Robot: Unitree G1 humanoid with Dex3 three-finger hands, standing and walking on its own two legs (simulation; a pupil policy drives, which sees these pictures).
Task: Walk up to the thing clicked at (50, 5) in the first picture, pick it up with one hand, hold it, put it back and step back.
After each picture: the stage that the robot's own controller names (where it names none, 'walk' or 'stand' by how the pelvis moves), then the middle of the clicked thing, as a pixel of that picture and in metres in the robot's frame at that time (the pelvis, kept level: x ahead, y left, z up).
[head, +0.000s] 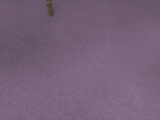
stand; (50, 7) +2.02 +0.44 -0.65
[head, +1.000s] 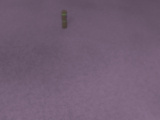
walk; (64, 19) +1.90 +0.18 -0.63
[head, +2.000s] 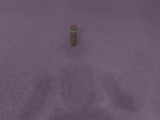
walk; (73, 36) +1.28 +0.05 -0.64
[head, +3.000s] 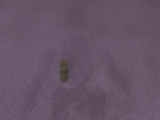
walk; (64, 71) +0.83 +0.13 -0.64
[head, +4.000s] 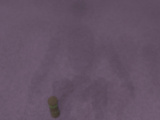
walk; (54, 107) +0.53 +0.18 -0.65
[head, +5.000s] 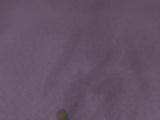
stand; out of the picture +0.41 +0.17 -0.63
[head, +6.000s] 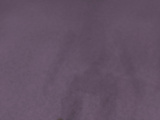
stand; out of the picture +0.38 +0.18 -0.66
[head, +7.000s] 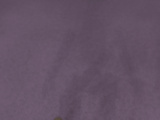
stand; out of the picture +0.39 +0.18 -0.66
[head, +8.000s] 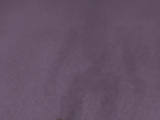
stand; out of the picture +0.37 +0.18 -0.66
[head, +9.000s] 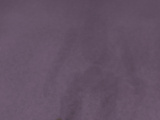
stand; out of the picture +0.37 +0.18 -0.66
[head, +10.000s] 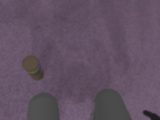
go down; (34, 69) +0.43 +0.19 -0.37
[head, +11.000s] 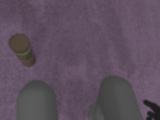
go down; (25, 53) +0.46 +0.22 -0.26
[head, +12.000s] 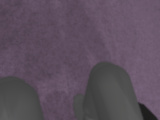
close in; out of the picture +0.44 +0.25 -0.18
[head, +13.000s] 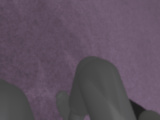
close; out of the picture +0.44 +0.27 -0.16
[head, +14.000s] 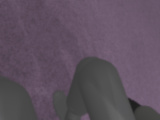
lift; out of the picture +0.42 +0.28 -0.16
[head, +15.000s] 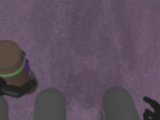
lift; (19, 73) +0.33 +0.21 -0.01
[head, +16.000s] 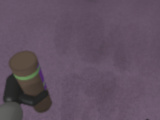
hold; (34, 86) +0.32 +0.17 +0.03
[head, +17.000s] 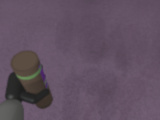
hold; (36, 84) +0.32 +0.16 +0.04
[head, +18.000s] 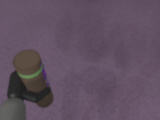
crouch; (37, 83) +0.33 +0.16 +0.03
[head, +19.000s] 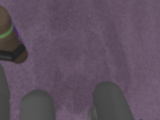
crouch; (9, 41) +0.46 +0.20 -0.05
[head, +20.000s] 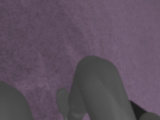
lower; out of the picture +0.44 +0.29 -0.17
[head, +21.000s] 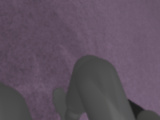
lower; out of the picture +0.45 +0.29 -0.16
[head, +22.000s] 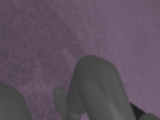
lower; out of the picture +0.44 +0.30 -0.16
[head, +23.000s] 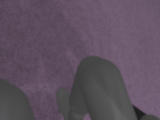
lower; out of the picture +0.44 +0.29 -0.16
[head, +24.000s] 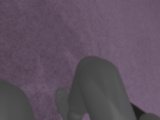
loosen; out of the picture +0.44 +0.28 -0.16
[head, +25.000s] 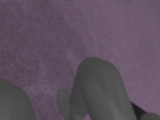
withdraw; out of the picture +0.44 +0.27 -0.17
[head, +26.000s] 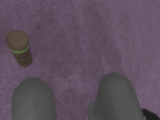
walk; (21, 51) +0.45 +0.23 -0.23
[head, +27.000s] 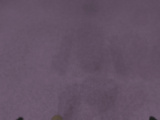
stand; out of the picture +0.39 +0.16 -0.58
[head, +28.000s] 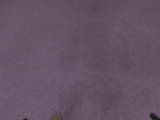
stand; out of the picture +0.39 +0.18 -0.60
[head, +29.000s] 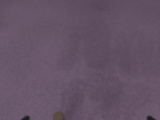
stand; out of the picture +0.39 +0.17 -0.60
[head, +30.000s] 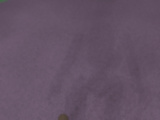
stand; out of the picture +0.41 +0.16 -0.66
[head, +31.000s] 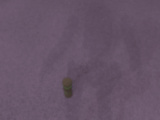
walk; (67, 88) +0.55 +0.10 -0.64
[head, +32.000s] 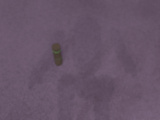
walk; (57, 55) +0.83 +0.21 -0.63
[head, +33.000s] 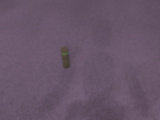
stand; (65, 58) +1.04 +0.17 -0.64
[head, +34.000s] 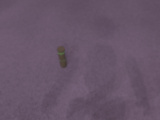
stand; (62, 57) +1.02 +0.20 -0.66
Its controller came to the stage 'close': yes
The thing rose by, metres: 0.69
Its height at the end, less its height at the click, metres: +0.00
